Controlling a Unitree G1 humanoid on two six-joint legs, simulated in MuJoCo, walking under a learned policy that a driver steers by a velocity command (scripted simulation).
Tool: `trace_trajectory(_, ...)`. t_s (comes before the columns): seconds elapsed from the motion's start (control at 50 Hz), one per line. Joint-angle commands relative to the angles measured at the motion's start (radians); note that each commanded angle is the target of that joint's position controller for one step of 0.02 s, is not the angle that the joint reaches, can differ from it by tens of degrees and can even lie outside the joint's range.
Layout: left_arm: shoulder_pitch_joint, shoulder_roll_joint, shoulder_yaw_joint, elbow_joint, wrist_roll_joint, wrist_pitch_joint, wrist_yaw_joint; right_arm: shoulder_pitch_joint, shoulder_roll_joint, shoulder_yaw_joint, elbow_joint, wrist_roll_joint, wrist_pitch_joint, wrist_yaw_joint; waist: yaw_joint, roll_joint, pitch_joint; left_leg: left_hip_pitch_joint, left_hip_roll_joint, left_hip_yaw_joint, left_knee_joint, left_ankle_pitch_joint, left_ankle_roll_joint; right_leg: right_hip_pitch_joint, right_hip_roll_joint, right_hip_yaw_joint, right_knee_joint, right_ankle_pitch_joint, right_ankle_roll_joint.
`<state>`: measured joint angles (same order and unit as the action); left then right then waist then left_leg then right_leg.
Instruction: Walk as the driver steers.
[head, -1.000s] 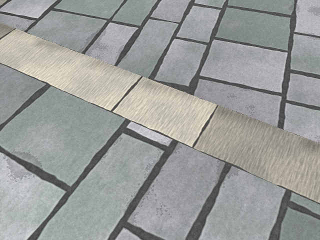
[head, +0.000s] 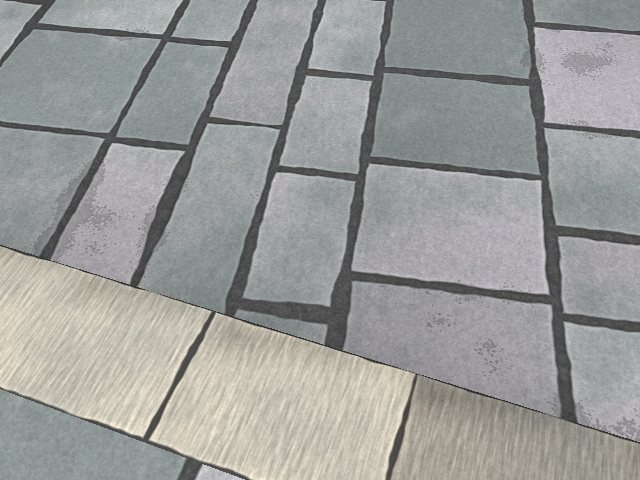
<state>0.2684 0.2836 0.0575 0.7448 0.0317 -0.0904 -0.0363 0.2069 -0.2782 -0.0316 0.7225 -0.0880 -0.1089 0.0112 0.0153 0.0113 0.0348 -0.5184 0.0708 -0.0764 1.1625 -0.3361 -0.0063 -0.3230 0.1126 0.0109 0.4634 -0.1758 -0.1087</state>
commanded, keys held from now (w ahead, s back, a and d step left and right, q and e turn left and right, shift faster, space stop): w+e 0.68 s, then w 0.32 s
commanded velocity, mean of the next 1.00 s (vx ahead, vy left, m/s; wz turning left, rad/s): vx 0.50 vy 0.00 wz -0.50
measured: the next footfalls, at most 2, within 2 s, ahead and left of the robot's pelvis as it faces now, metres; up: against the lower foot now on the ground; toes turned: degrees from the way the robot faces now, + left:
left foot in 0.28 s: +0.36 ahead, +0.15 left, +0.00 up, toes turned -10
right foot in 0.82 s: +0.56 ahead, -0.20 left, +0.00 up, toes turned -29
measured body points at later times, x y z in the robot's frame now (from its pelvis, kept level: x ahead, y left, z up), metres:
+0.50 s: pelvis +0.30 +0.05 +0.01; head +0.32 +0.05 +0.46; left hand +0.51 +0.24 -0.10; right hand +0.29 -0.21 -0.11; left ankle +0.32 +0.15 -0.74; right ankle +0.29 -0.09 -0.65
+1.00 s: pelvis +0.56 -0.11 +0.00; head +0.57 -0.11 +0.45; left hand +0.71 +0.11 -0.14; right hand +0.53 -0.38 -0.13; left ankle +0.61 +0.04 -0.65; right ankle +0.53 -0.18 -0.74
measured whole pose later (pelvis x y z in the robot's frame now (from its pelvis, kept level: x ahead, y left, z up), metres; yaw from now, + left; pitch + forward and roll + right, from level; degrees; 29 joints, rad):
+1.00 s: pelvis +0.56 -0.11 +0.00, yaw -30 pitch +1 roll -1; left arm 0.40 0.25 0.05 0.89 0.04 -0.11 -0.04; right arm 0.24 -0.26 0.01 0.86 -0.09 -0.10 0.05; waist 0.03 0.02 -0.02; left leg -0.53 0.10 -0.04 1.19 -0.37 0.03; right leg -0.28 0.10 -0.02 0.50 -0.25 -0.09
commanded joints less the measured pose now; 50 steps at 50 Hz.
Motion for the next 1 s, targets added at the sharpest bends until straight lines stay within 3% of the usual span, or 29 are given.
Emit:
trace_trajectory(0.02, -0.006, 0.091, 0.012, -0.066, 0.024, -0.057, -0.014, 0.052, -0.069, 0.006, -0.051, -0.013, 0.013, 0.013, -0.023, -0.06, -0.067, -0.119, 0.035, -0.004, -0.079, 0.108, -0.037, 0.063, -0.221, 0.281, -0.236, -0.009, -0.174)
trace_trajectory(0.06, 0.007, 0.121, 0.015, -0.072, 0.03, -0.066, -0.035, 0.0, -0.067, 0.02, -0.062, 0.008, 0.029, 0.007, -0.008, -0.039, -0.051, -0.092, 0.036, 0.024, -0.215, 0.18, -0.073, 0.002, -0.208, 0.254, -0.231, 0.06, -0.178)
trace_trajectory(0.1, 0.044, 0.135, 0.018, -0.069, 0.027, -0.063, -0.057, -0.08, -0.037, 0.043, -0.082, 0.009, 0.042, 0.01, 0.018, -0.047, -0.027, -0.041, 0.023, 0.048, -0.365, 0.24, -0.078, -0.031, -0.199, 0.251, -0.213, 0.096, -0.173)
trace_trajectory(0.14, 0.097, 0.158, 0.028, -0.062, 0.024, -0.055, -0.075, -0.14, -0.044, 0.052, -0.101, 0.014, 0.041, 0.018, 0.044, -0.06, -0.022, 0.001, -0.004, 0.064, -0.475, 0.278, -0.066, -0.007, -0.208, 0.277, -0.17, 0.135, -0.178)
trace_trajectory(0.2, 0.122, 0.165, 0.034, -0.053, 0.029, -0.037, -0.082, -0.205, -0.068, 0.057, -0.118, 0.02, 0.026, 0.015, 0.055, -0.072, -0.014, 0.007, -0.033, 0.054, -0.578, 0.292, -0.039, 0.101, -0.264, 0.369, -0.121, 0.169, -0.169)
trace_trajectory(0.24, 0.1, 0.163, 0.035, -0.043, 0.029, -0.028, -0.076, -0.211, -0.093, 0.053, -0.123, 0.036, 0.015, 0.007, 0.026, -0.075, -0.014, 0.074, -0.04, 0.055, -0.642, 0.311, 0.005, 0.142, -0.274, 0.401, -0.082, 0.171, -0.129)
trace_trajectory(0.26, 0.082, 0.157, 0.033, -0.04, 0.032, -0.028, -0.072, -0.157, -0.123, 0.041, -0.11, 0.049, 0.004, 0.0, -0.013, -0.07, -0.039, 0.196, -0.048, 0.073, -0.651, 0.337, 0.044, 0.113, -0.242, 0.387, -0.029, 0.247, -0.09)
trace_trajectory(0.28, 0.066, 0.131, 0.024, -0.043, 0.041, -0.035, -0.065, -0.007, -0.163, 0.019, -0.073, 0.059, -0.015, -0.006, -0.077, -0.04, -0.114, 0.421, -0.014, 0.059, -0.596, 0.395, 0.114, 0.019, -0.171, 0.346, 0.105, 0.298, -0.026)
trace_trajectory(0.3, 0.164, -0.002, -0.013, -0.069, 0.053, -0.054, -0.051, 0.205, -0.221, 0.003, -0.03, 0.05, -0.028, -0.009, -0.093, 0.201, -0.383, 0.84, 0.21, -0.223, -0.614, 0.559, 0.35, -0.16, 0.02, 0.213, 0.424, 0.059, 0.066)
trace_trajectory(0.32, 0.211, -0.033, -0.027, -0.071, 0.053, -0.064, -0.057, 0.357, -0.193, 0.014, 0.003, 0.039, -0.009, -0.004, -0.134, 0.308, -0.512, 1.113, 0.383, -0.621, -0.761, 0.334, 0.473, -0.462, 0.089, 0.168, 0.691, -0.452, 0.106)
trace_trajectory(0.34, 0.052, 0.04, -0.007, -0.08, 0.042, -0.055, -0.056, 0.341, -0.17, 0.012, 0.019, 0.035, -0.008, -0.006, -0.173, 0.116, -0.225, 0.901, 0.349, -0.583, -0.849, 0.034, 0.341, -0.629, -0.01, 0.155, 0.838, -0.354, 0.091)
trace_trajectory(0.36, 0.027, 0.043, -0.004, -0.059, 0.034, -0.048, -0.032, 0.212, -0.125, 0.024, 0.002, 0.05, -0.005, -0.005, -0.12, 0.09, -0.09, 0.685, 0.317, -0.438, -0.893, -0.126, 0.268, -0.631, -0.085, 0.121, 0.858, -0.226, 0.078)
trace_trajectory(0.4, 0.047, 0.025, -0.015, -0.029, 0.055, -0.034, -0.012, 0.12, -0.009, 0.056, -0.005, 0.059, 0.0, -0.022, -0.063, 0.083, -0.087, 0.503, 0.26, -0.251, -0.961, 0.084, 0.234, -0.469, -0.185, 0.11, 0.751, -0.086, 0.07)
trace_trajectory(0.42, 0.022, 0.007, -0.023, -0.031, 0.064, -0.029, -0.022, 0.097, 0.004, 0.058, -0.008, 0.05, 0.0, -0.033, -0.049, 0.073, -0.091, 0.476, 0.248, -0.191, -0.989, 0.177, 0.232, -0.424, -0.202, 0.098, 0.727, -0.094, 0.079)
trace_trajectory(0.5, -0.067, -0.013, -0.033, -0.031, 0.03, -0.019, -0.063, 0.105, -0.058, 0.02, 0.023, 0.014, -0.021, -0.042, -0.054, 0.054, -0.056, 0.467, 0.21, 0.055, -1.053, 0.383, 0.242, -0.439, -0.225, 0.047, 0.544, 0.031, 0.11)
trace_trajectory(0.58, -0.131, -0.018, -0.044, -0.039, 0.021, -0.003, -0.084, 0.169, -0.084, 0.004, 0.075, -0.001, -0.022, -0.015, -0.062, 0.044, -0.02, 0.462, 0.205, 0.207, -1.051, 0.591, 0.245, -0.416, -0.212, 0.003, 0.37, 0.219, 0.095)
trace_trajectory(0.68, -0.213, 0.011, -0.028, -0.063, 0.029, 0.014, -0.071, 0.227, -0.093, 0.006, 0.135, -0.016, -0.023, 0.012, -0.055, 0.069, 0.025, 0.519, 0.208, 0.292, -1.01, 0.614, 0.198, -0.357, -0.17, -0.026, 0.28, 0.236, 0.054)
trace_trajectory(0.72, -0.259, 0.025, -0.02, -0.082, 0.03, 0.015, -0.062, 0.255, -0.107, 0.002, 0.165, -0.008, -0.015, 0.019, -0.057, 0.07, 0.05, 0.565, 0.224, 0.29, -0.988, 0.628, 0.186, -0.335, -0.149, -0.034, 0.243, 0.137, 0.034)
trace_trajectory(0.76, -0.269, 0.051, -0.006, -0.095, 0.026, 0.008, -0.047, 0.265, -0.149, -0.012, 0.185, 0.0, -0.006, 0.022, -0.037, 0.087, 0.054, 0.626, 0.241, 0.295, -0.922, 0.803, 0.186, -0.274, -0.1, -0.072, 0.201, 0.013, 0.01)
trace_trajectory(0.8, -0.183, 0.094, 0.013, -0.079, 0.0, -0.013, -0.033, 0.232, -0.201, -0.025, 0.193, 0.0, -0.004, 0.021, 0.038, 0.085, -0.005, 0.58, 0.217, 0.341, -0.74, 1.056, 0.153, -0.033, -0.024, -0.123, 0.102, 0.098, -0.036)
trace_trajectory(0.82, -0.021, 0.148, 0.04, -0.03, 0.0, -0.023, -0.014, 0.263, -0.179, -0.017, 0.195, -0.026, -0.011, 0.029, 0.073, 0.061, -0.117, 0.417, 0.17, 0.348, -0.524, 1.017, 0.108, 0.274, -0.009, -0.085, 0.196, 0.201, -0.09)
trace_trajectory(0.84, 0.217, 0.188, 0.056, 0.026, 0.002, -0.015, 0.004, 0.43, -0.036, 0.034, 0.195, -0.061, -0.02, 0.047, 0.087, -0.132, -0.398, 0.029, 0.08, 0.303, -0.183, 0.536, -0.002, 0.845, -0.2, 0.259, 0.239, 0.322, -0.311)
trace_trajectory(0.86, 0.44, 0.161, 0.042, 0.084, 0.018, 0.004, 0.007, 0.327, -0.074, 0.025, 0.179, -0.022, -0.023, 0.088, 0.185, -0.133, -0.483, -0.171, -0.104, 0.19, 0.154, -0.253, -0.037, 0.977, -0.393, 0.664, -0.011, 0.238, -0.4)
trace_trajectory(0.88, 0.453, 0.176, 0.061, 0.124, 0.033, -0.023, 0.018, 0.075, -0.047, 0.026, 0.101, 0.038, -0.027, 0.092, 0.236, -0.075, -0.22, -0.393, -0.076, 0.019, 0.243, -0.206, 0.014, 0.84, -0.379, 0.59, -0.084, 0.163, -0.282)
trace_trajectory(0.9, 0.34, 0.167, 0.063, 0.119, 0.016, -0.039, 0.017, -0.02, -0.072, 0.021, 0.075, 0.038, -0.037, 0.068, 0.189, -0.087, -0.06, -0.397, -0.001, -0.011, 0.236, -0.14, 0.026, 0.576, -0.361, 0.472, -0.095, 0.126, -0.228)
trace_trajectory(0.92, 0.249, 0.082, 0.03, 0.108, 0.005, -0.038, 0.012, 0.007, -0.102, 0.016, 0.074, 0.004, -0.033, 0.045, 0.116, -0.075, -0.079, -0.277, 0.032, -0.021, 0.18, -0.092, 0.042, 0.4, -0.345, 0.405, -0.112, 0.135, -0.223)
trace_trajectory(0.96, 0.094, -0.016, -0.012, 0.079, 0.01, -0.033, -0.005, 0.062, -0.008, 0.044, 0.09, -0.009, -0.007, 0.028, -0.016, -0.057, -0.017, -0.08, 0.077, -0.018, 0.088, -0.015, 0.056, 0.033, -0.334, 0.307, -0.17, 0.167, -0.201)
trace_trajectory(0.98, 0.058, -0.025, -0.016, 0.07, 0.015, -0.035, -0.004, 0.082, 0.003, 0.044, 0.094, -0.005, 0.013, 0.027, -0.04, -0.04, -0.014, -0.062, 0.07, -0.006, 0.036, -0.01, 0.05, -0.037, -0.322, 0.289, -0.215, 0.119, -0.205)
trace_trajectory(1.0, 0.056, -0.002, -0.011, 0.065, 0.016, -0.04, 0.001, 0.08, -0.02, 0.038, 0.089, -0.003, 0.024, 0.029, -0.041, -0.029, -0.014, -0.07, 0.061, 0.01, -0.045, 0.01, 0.04, -0.066, -0.305, 0.256, -0.234, 0.097, -0.194)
